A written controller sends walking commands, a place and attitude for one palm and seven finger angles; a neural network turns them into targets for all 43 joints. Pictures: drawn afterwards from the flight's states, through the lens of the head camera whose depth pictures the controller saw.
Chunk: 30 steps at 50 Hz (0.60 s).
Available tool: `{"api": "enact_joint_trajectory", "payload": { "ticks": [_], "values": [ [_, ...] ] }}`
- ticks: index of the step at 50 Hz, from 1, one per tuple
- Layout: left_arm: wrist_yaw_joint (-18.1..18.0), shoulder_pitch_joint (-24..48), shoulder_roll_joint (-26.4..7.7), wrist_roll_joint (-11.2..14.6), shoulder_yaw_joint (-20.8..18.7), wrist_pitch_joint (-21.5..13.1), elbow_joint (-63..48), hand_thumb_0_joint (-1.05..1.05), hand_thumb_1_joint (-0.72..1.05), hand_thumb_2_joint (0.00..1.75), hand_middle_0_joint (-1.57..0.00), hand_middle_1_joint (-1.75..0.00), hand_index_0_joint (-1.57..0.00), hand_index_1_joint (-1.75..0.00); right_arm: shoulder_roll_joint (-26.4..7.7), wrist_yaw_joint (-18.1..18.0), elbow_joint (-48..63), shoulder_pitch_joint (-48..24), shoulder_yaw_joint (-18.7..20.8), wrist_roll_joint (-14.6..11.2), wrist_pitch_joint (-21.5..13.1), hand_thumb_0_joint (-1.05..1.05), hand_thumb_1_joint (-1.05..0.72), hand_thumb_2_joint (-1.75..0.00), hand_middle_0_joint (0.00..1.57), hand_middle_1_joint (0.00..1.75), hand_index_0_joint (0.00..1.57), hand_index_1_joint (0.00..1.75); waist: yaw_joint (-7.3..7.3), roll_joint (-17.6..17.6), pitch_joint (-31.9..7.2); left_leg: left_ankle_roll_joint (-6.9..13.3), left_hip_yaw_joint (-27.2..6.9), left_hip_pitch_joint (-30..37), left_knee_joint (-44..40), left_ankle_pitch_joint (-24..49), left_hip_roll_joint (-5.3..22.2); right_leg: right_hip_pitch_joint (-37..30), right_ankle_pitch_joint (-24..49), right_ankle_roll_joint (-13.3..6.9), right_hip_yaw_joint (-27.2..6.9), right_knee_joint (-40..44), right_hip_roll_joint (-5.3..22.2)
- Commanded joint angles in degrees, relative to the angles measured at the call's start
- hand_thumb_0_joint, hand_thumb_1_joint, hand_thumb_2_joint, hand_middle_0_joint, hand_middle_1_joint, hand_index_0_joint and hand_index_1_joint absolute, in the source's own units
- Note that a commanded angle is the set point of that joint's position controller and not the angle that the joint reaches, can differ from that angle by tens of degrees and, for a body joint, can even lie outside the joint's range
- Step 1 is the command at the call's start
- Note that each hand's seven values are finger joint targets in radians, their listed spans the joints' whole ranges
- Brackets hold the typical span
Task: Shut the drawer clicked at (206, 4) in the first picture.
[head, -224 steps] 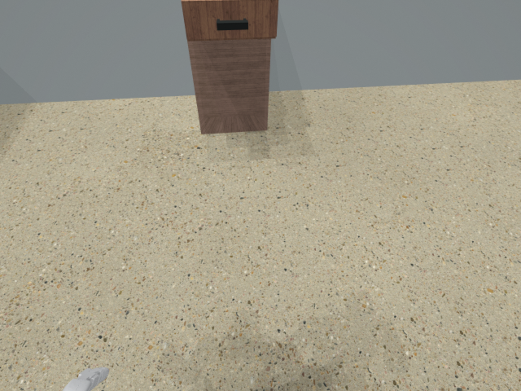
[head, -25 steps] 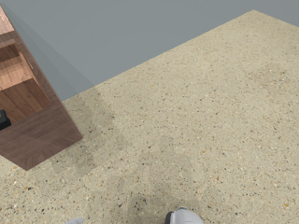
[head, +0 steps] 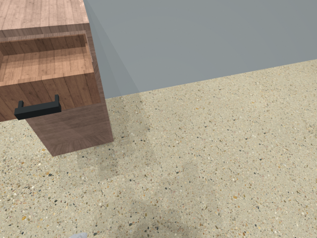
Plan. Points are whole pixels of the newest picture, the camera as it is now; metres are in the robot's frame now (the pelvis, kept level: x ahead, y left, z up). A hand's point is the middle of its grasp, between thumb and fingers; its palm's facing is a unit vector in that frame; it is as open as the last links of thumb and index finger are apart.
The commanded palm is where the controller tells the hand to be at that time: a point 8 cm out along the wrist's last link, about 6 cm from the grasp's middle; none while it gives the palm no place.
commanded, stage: turn to face it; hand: left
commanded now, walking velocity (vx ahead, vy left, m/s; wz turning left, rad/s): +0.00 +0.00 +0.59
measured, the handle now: (39, 105) +0.47 +0.41 +0.01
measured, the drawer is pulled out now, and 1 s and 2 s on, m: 0.28 0.28 0.28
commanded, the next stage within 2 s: take the last steps up to it in 0.54 s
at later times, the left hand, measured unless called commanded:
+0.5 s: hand out of the picture +0.03 +0.18 -0.13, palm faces +0.26 -0.92 -0.29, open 7.3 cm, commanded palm none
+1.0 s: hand out of the picture -0.11 +0.19 -0.16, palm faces +0.41 -0.90 -0.19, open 7.3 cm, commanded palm none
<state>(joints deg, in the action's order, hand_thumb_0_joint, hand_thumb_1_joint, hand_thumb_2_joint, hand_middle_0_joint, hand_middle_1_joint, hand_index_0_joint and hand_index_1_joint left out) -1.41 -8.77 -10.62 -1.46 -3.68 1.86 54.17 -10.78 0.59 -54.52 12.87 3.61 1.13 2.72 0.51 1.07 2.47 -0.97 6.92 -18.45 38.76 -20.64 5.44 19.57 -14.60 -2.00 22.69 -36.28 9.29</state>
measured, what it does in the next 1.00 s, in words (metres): steps on the spot, turning left: right foot, then left foot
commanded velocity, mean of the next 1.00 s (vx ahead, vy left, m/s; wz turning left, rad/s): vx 0.11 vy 0.01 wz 0.26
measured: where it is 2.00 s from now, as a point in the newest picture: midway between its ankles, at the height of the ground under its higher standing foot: (130, 234)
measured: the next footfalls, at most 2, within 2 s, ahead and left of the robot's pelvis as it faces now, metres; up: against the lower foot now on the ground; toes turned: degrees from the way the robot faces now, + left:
right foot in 0.42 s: +0.06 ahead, -0.13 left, +0.00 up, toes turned +8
left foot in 0.88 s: -0.05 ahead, +0.09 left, +0.00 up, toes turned +26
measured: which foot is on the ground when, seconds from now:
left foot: down 0.00-0.42, up 0.44-0.86, down 0.88-1.00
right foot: down 0.00-0.00, up 0.02-0.40, down 0.42-0.88, up 0.90-1.00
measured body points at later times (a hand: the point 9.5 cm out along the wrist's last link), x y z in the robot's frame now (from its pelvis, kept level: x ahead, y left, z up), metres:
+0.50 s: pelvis -0.01 -0.04 +0.01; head +0.02 -0.07 +0.46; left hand +0.02 +0.22 -0.11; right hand +0.12 -0.27 -0.15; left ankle -0.02 +0.09 -0.68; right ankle +0.02 -0.14 -0.72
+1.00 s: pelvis -0.01 +0.02 +0.02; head -0.01 +0.05 +0.47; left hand -0.13 +0.24 -0.15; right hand +0.13 -0.18 -0.12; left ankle -0.08 +0.07 -0.72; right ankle +0.03 -0.12 -0.66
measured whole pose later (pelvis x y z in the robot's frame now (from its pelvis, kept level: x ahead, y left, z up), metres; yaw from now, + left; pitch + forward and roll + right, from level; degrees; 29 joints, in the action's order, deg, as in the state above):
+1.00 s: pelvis -0.01 +0.02 +0.02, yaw +21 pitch -1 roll -2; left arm 0.6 -20.2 -13.4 -1.9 -3.1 2.3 62.3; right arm -9.4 -0.8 -57.4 14.2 1.1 1.2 -1.2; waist -1.9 2.0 1.9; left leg 3.1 5.2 -5.6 25.8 -19.3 0.2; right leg 22.8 -23.8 0.7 5.5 -55.3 5.1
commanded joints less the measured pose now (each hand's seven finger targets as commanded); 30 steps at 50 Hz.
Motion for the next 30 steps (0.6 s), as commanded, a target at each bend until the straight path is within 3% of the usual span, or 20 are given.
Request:
{"api": "enact_joint_trajectory", "payload": {
  "ticks": [1,2,4,6,9,13,16,18,19,20,21,22,23,24,25,26,28,30],
  "values": [
    [0.5,6.3,-5.3,0.2,-1.3,0.1,-8.8,0.00,0.90,0.90,-0.20,-0.30,-0.20,-0.30,-14.1,-0.8,2.5,10.4,3.3,1.0,-1.5,0.00,-0.90,-0.90,0.20,0.30,0.20,0.30,5.15,-17.0,-0.8,13.3,-32.7,5.0,-26.1,14.1,21.4,17.0,-19.0,5.7,-16.2,-23.9,-2.0],
    [0.9,5.3,-5.0,0.0,-1.7,0.2,-8.2,0.00,0.90,0.90,-0.20,-0.30,-0.20,-0.30,-13.6,-1.3,2.6,7.4,3.1,1.0,-1.8,0.00,-0.90,-0.90,0.20,0.30,0.20,0.30,3.21,-14.2,-1.9,12.9,-28.9,4.1,-25.6,13.3,18.1,17.1,-14.9,5.4,-19.4,-27.7,-1.6],
    [1.2,2.4,-5.7,0.1,-2.2,-0.1,-6.2,0.00,0.90,0.90,-0.20,-0.30,-0.20,-0.30,-11.9,-1.7,4.1,1.1,2.3,0.5,-2.6,0.00,-0.90,-0.90,0.20,0.30,0.20,0.30,0.59,-12.3,-4.5,9.8,-21.1,7.7,-21.2,20.8,12.1,17.3,-8.5,6.0,-21.1,-30.4,-2.7],
    [1.3,-0.7,-6.1,0.5,-2.2,-0.2,-4.6,0.00,0.90,0.90,-0.20,-0.30,-0.20,-0.30,-11.2,-1.8,5.0,-0.5,1.9,0.1,-3.0,0.00,-0.90,-0.90,0.20,0.30,0.20,0.30,-0.20,-8.8,-6.8,9.0,-17.0,10.9,-19.4,27.6,9.2,15.6,-5.6,6.9,-21.0,-29.7,-3.3],
    [0.8,-0.4,-6.3,0.8,-1.7,0.1,-4.6,0.00,0.90,0.90,-0.20,-0.30,-0.20,-0.30,-12.0,-1.8,4.2,1.6,2.3,0.2,-2.6,0.00,-0.90,-0.90,0.20,0.30,0.20,0.30,1.10,-7.0,-7.3,10.2,-18.0,14.2,-18.6,29.5,8.9,13.7,-7.4,7.6,-21.3,-24.0,-4.2],
    [0.3,1.0,-6.0,1.1,-1.1,0.0,-5.4,0.00,0.90,0.90,-0.20,-0.30,-0.20,-0.30,-12.6,-1.5,3.7,2.5,2.5,0.3,-1.9,0.00,-0.90,-0.90,0.20,0.30,0.20,0.30,2.13,-8.6,-5.9,11.4,-20.8,13.5,-18.1,30.1,9.2,9.4,-11.1,7.5,-21.1,-14.4,-5.5],
    [0.1,-1.7,-6.1,1.3,-0.8,-0.3,-4.9,0.00,0.90,0.90,-0.20,-0.30,-0.20,-0.30,-13.1,-1.2,4.2,0.0,2.6,0.4,-1.3,0.00,-0.90,-0.90,0.20,0.30,0.20,0.30,1.07,-11.4,-5.8,10.8,-22.1,9.7,-16.7,31.4,8.0,2.0,-10.5,6.7,-20.2,-5.6,-7.3],
    [-0.1,-5.8,-6.4,1.4,-1.0,-0.7,-3.8,0.00,0.90,0.90,-0.20,-0.30,-0.20,-0.30,-12.8,-1.0,4.8,-2.1,2.5,0.2,-1.0,0.00,-0.90,-0.90,0.20,0.30,0.20,0.30,-0.94,-10.5,-5.8,9.3,-22.1,4.8,-14.5,27.9,6.4,-5.4,-4.2,6.2,-19.8,2.9,-7.9],
    [-0.3,-8.3,-7.2,1.3,-1.1,-1.2,-3.0,0.00,0.90,0.90,-0.20,-0.30,-0.20,-0.30,-12.1,-0.9,5.1,-3.0,2.4,-0.2,-1.0,0.00,-0.90,-0.90,0.20,0.30,0.20,0.30,-2.29,-8.4,-6.5,7.1,-21.0,0.9,-11.4,23.1,4.4,-11.9,2.3,6.0,-20.1,11.7,-6.9],
    [-0.6,-9.8,-10.9,0.5,-1.7,-2.0,-2.9,0.00,0.90,0.90,-0.20,-0.30,-0.20,-0.30,-9.0,-0.5,5.6,-2.3,2.1,-0.8,-1.0,0.00,-0.90,-0.90,0.20,0.30,0.20,0.30,-2.82,2.0,-7.1,2.9,-15.8,-6.4,-2.7,11.3,-1.0,-18.7,4.0,3.9,-28.3,19.5,1.8],
    [-0.9,-9.4,-16.7,-0.3,-2.6,-2.3,-3.5,0.00,0.90,0.90,-0.20,-0.30,-0.20,-0.30,-5.4,-0.4,7.6,-3.0,1.4,-0.8,-0.8,0.00,-0.90,-0.90,0.20,0.30,0.20,0.30,-2.84,18.3,-4.7,-1.2,-7.9,-15.7,10.9,-10.8,-9.2,-18.4,13.4,-2.8,-43.4,21.7,16.4],
    [-0.9,-9.0,-16.0,0.2,-2.1,-2.1,-4.2,0.00,0.90,0.90,-0.20,-0.30,-0.20,-0.30,-8.4,-0.6,7.4,-4.2,2.2,-0.3,-0.3,0.00,-0.90,-0.90,0.20,0.30,0.20,0.30,-3.22,12.7,-4.5,-0.4,-11.5,-12.8,20.3,-13.3,-6.7,-10.5,14.4,-6.5,-41.3,21.1,18.8],
    [-1.0,-4.9,-13.2,0.2,-1.9,-2.2,-4.8,0.00,0.90,0.90,-0.20,-0.30,-0.20,-0.30,-8.4,-0.3,6.4,-4.2,2.4,0.0,0.4,0.00,-0.90,-0.90,0.20,0.30,0.20,0.30,-1.31,11.5,-1.8,-0.2,-12.8,-12.6,25.4,-9.1,-5.5,-6.0,9.0,-6.3,-36.7,22.0,14.7],
    [-0.9,-2.1,-12.1,0.3,-1.6,-2.1,-5.4,0.00,0.90,0.90,-0.20,-0.30,-0.20,-0.30,-8.2,-0.1,4.9,-3.6,2.5,0.1,0.8,0.00,-0.90,-0.90,0.20,0.30,0.20,0.30,-0.19,11.5,0.0,-0.6,-11.5,-12.8,28.9,-6.1,-5.1,-4.7,6.6,-5.3,-34.4,21.9,11.7],
    [-0.7,-1.0,-10.7,0.4,-0.9,-2.2,-5.7,0.00,0.90,0.90,-0.20,-0.30,-0.20,-0.30,-8.3,0.2,3.9,-2.8,2.5,0.2,0.9,0.00,-0.90,-0.90,0.20,0.30,0.20,0.30,0.57,8.5,1.4,-1.1,-10.5,-12.6,30.9,-2.6,-4.7,-4.2,7.2,-4.2,-30.4,20.9,9.0],
    [-0.7,-0.7,-9.7,0.4,-0.7,-2.3,-5.8,0.00,0.90,0.90,-0.20,-0.30,-0.20,-0.30,-7.7,0.4,3.1,-1.2,2.4,0.1,0.8,0.00,-0.90,-0.90,0.20,0.30,0.20,0.30,1.28,8.1,1.1,-1.5,-9.7,-12.7,31.0,-0.6,-4.5,-5.0,9.4,-3.5,-27.4,20.3,7.8],
    [-0.6,-2.9,-9.4,0.3,-0.6,-2.6,-5.3,0.00,0.90,0.90,-0.20,-0.30,-0.20,-0.30,-7.1,0.4,2.6,-1.6,2.0,0.1,0.8,0.00,-0.90,-0.90,0.20,0.30,0.20,0.30,0.26,8.9,0.2,-2.2,-8.4,-12.3,28.9,0.8,-4.4,-7.9,10.9,-3.3,-24.8,19.8,6.8],
    [-0.6,-5.9,-9.7,0.2,-0.5,-2.6,-4.2,0.00,0.90,0.90,-0.20,-0.30,-0.20,-0.30,-6.8,0.3,2.8,-3.6,1.8,0.0,0.8,0.00,-0.90,-0.90,0.20,0.30,0.20,0.30,-1.14,8.7,-0.4,-2.8,-7.6,-12.1,25.0,-0.1,-4.1,-10.7,12.4,-4.2,-24.8,19.6,7.4]
  ]
}}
